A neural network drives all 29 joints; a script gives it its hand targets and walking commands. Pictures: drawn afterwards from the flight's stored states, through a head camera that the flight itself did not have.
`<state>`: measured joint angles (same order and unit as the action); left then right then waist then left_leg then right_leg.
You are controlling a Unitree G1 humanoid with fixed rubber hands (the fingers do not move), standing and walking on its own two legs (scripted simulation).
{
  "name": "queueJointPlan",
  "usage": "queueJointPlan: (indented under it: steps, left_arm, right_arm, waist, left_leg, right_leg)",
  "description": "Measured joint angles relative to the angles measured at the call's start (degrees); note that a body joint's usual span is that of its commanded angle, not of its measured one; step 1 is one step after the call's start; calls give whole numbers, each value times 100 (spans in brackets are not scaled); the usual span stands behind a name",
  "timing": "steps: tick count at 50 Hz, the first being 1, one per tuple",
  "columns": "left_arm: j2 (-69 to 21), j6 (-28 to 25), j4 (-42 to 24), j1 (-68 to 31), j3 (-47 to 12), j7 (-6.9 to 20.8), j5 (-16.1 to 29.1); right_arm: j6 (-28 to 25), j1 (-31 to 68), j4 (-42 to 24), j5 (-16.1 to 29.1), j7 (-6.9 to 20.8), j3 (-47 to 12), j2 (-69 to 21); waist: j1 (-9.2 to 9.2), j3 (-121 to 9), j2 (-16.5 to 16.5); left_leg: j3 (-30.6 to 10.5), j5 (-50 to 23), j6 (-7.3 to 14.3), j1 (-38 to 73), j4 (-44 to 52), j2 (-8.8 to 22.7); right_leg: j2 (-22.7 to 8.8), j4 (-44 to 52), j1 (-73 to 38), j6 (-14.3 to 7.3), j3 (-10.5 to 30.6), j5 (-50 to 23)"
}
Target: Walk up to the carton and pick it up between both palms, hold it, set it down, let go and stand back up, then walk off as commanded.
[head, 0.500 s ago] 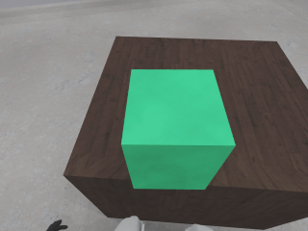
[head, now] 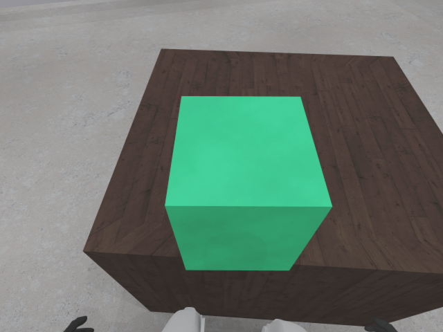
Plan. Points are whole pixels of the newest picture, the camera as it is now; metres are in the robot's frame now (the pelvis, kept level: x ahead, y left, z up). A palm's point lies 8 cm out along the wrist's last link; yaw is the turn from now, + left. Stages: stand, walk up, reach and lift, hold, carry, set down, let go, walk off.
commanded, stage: reach and lift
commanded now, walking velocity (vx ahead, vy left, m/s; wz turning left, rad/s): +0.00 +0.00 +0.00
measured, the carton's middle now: (239, 189) +0.35 +0.01 +0.06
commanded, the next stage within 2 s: none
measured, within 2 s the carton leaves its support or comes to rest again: neither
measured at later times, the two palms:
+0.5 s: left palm (94, 324) +0.14 +0.25 -0.05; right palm out of the picture +0.12 -0.28 -0.05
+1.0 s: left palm (92, 311) +0.15 +0.24 -0.01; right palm out of the picture +0.11 -0.24 +0.00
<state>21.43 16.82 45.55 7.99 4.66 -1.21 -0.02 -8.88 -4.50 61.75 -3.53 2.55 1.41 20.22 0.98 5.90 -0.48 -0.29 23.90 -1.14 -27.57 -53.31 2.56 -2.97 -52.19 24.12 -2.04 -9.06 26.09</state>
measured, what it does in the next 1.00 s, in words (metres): stands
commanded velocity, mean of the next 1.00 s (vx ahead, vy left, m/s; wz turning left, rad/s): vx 0.00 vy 0.00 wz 0.00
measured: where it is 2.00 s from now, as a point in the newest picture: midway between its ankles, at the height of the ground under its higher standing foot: outside the picture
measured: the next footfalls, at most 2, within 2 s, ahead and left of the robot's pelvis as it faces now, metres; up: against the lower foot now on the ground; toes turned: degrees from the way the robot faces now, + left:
none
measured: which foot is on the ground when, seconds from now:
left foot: down 0.00-1.00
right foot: down 0.00-1.00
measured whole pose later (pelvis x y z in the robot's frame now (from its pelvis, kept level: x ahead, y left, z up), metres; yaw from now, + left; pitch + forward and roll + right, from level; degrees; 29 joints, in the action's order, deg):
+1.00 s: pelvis -0.04 -0.02 +0.03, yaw -1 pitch -6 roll +3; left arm 17.2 14.8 16.0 10.2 4.0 -3.3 1.1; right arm -1.0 -17.7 18.9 4.9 -1.1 1.9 7.2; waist 1.0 4.4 -7.1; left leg -1.4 11.0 -1.9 -16.7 -34.0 -2.1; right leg -4.2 -41.7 18.4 -4.5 -7.1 17.7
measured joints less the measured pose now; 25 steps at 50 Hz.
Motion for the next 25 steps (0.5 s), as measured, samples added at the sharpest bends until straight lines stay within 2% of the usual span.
queueJointPlan:
  steps: [2,4,10,18,25]
  left_arm:
    - [-40,462,-298,-153,-9,-32,1]
    - [-112,669,-689,-241,-9,-28,2]
    - [-268,623,-1730,-346,-8,62,2]
    - [-268,488,-1875,-294,91,164,1]
    - [-268,143,-1876,60,154,184,1]
  right_arm:
    - [-162,191,12,-67,71,42,-99]
    - [-304,311,14,-78,80,52,-212]
    - [-478,342,-221,-77,-40,52,-498]
    - [-530,-38,-889,-43,-208,53,-738]
    - [-528,-591,-1598,4,-328,52,-845]
  waist:
    - [0,95,-1]
    - [1,120,-35]
    - [-1,92,-217]
    - [-1,87,-430]
    - [-1,51,-483]
  left_leg:
    - [-11,76,-31,-32,-136,102]
    - [-15,97,-63,-32,-166,163]
    - [1,45,-126,48,-50,200]
    - [49,-447,-180,560,812,80]
    - [77,-959,-185,911,1594,-38]
  right_leg:
    - [98,-57,17,-34,0,18]
    - [159,-57,16,-60,1,13]
    - [197,-28,-6,-112,15,1]
    - [118,499,-370,-167,25,-284]
    - [36,929,-565,-194,25,-582]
